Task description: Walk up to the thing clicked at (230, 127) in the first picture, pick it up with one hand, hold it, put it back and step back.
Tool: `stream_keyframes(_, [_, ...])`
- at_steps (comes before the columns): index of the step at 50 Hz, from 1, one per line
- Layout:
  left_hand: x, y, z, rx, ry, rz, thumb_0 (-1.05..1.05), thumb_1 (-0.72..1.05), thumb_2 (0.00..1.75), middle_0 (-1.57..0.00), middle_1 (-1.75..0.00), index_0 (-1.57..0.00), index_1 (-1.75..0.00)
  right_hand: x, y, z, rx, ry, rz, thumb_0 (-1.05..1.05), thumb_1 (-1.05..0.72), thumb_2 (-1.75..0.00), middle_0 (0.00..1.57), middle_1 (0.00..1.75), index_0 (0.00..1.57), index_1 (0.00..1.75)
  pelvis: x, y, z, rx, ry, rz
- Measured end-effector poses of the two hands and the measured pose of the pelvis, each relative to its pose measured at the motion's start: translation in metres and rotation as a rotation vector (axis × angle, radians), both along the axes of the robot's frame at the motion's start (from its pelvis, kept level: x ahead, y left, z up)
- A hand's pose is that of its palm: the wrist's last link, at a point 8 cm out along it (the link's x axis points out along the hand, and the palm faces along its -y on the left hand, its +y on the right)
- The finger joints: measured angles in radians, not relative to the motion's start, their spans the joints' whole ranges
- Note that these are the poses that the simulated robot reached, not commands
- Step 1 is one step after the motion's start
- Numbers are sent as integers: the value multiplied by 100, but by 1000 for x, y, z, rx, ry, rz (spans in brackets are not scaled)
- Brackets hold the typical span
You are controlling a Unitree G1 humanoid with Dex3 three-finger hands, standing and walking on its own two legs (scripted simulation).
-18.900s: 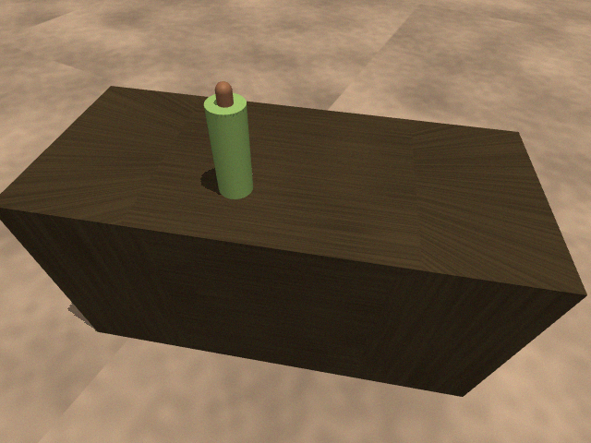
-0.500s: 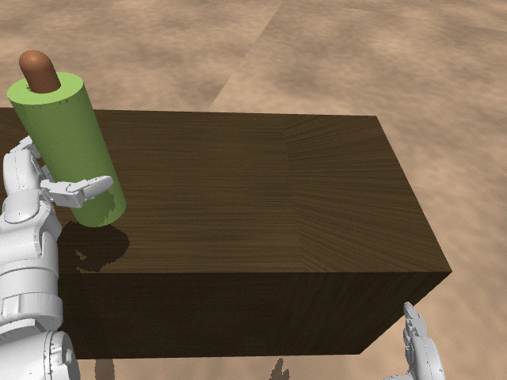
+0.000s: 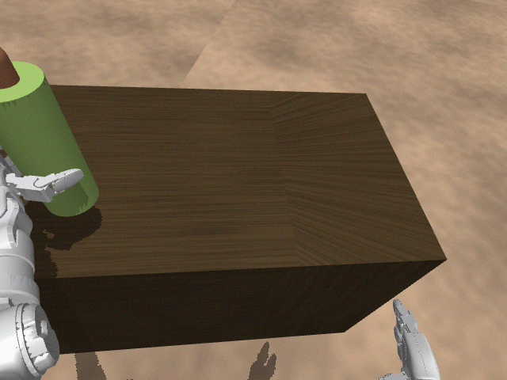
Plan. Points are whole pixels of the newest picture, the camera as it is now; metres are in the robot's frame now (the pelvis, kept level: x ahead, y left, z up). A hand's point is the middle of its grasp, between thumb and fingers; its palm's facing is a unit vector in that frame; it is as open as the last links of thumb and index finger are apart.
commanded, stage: crouch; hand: left
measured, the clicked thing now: (38, 139) +0.45 +0.27 +0.14
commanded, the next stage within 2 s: lower in 0.54 s
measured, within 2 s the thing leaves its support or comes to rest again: rests again in 1.40 s
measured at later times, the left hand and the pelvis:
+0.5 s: hand (38, 159) +0.47 +0.30 +0.07, palm faces +0.39 -0.92 -0.01, open 11.4 cm; pelvis +0.01 +0.00 -0.01, yaw +0 degrees
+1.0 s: hand (49, 176) +0.48 +0.31 +0.02, palm faces +0.37 -0.93 -0.01, open 11.4 cm; pelvis +0.00 +0.00 -0.03, yaw -1 degrees
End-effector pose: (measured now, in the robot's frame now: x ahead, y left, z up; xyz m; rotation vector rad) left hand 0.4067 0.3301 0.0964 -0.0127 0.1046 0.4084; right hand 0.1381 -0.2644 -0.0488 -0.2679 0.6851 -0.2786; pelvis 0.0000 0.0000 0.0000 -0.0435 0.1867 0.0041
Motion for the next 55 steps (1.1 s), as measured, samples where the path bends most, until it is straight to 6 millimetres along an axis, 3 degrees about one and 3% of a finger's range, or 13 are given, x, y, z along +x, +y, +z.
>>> stream_keyframes(11, [12, 10, -3, 22, -21, -16, -4, -61, 87, -67, -107, -74, -109, 21, 8, -4, 11, 7, 34, -1, 55, -5, 6, 5, 6, 5, 10, 0, -6, -10, 41, 8])
stream_keyframes(36, [30, 22, -26, 18, -8, -22, -4, -61, 87, -67, -107, -74, -108, 10, 3, -9, -24, 59, 28, -1, 54, -5, 6, 5, 6, 5, 7, -1, -19, -20, 101, 5])
stream_keyframes(50, [31, 23, -71, 0, 16, -31, -3, -61, 85, -69, -104, -76, -105, 9, 13, -12, -48, 67, 58, -1, 54, -5, 6, 5, 6, 5, 1, 3, -31, -31, 151, -1])
stream_keyframes(55, [33, 25, -78, 6, 1, -25, -3, -61, 85, -70, -104, -76, -105, 8, 13, -11, -69, 69, 54, -1, 53, -5, 6, 5, 6, 5, 2, 5, -34, -38, 162, -1])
